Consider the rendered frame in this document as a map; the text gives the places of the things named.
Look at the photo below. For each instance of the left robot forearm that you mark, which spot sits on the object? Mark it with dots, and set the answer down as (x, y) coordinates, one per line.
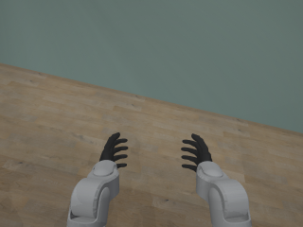
(90, 199)

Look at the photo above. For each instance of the right robot hand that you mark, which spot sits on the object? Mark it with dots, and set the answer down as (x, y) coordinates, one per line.
(201, 152)

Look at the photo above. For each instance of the left robot hand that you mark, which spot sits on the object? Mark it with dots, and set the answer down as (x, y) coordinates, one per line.
(110, 150)

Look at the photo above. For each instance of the right robot forearm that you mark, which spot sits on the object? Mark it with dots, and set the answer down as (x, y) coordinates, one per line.
(227, 199)

